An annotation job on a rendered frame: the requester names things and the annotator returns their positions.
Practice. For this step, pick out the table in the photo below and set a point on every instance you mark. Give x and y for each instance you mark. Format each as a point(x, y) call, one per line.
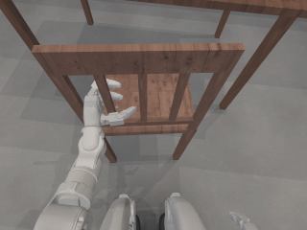
point(287, 10)

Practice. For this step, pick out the right robot shin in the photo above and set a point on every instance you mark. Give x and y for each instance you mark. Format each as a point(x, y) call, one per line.
point(167, 225)

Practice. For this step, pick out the left robot forearm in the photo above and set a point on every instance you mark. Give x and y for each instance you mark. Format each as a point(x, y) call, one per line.
point(79, 185)

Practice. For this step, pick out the robot left hand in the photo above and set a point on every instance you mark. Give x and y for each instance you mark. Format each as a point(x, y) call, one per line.
point(93, 107)

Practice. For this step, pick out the robot right hand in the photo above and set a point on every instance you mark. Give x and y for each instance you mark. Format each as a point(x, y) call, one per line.
point(242, 221)

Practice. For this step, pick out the left robot upper arm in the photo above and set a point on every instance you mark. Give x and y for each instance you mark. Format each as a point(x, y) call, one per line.
point(64, 217)

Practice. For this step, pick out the chair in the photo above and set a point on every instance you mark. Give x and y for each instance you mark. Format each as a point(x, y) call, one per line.
point(154, 78)

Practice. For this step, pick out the right robot thigh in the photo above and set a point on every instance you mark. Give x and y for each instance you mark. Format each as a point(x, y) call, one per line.
point(180, 212)

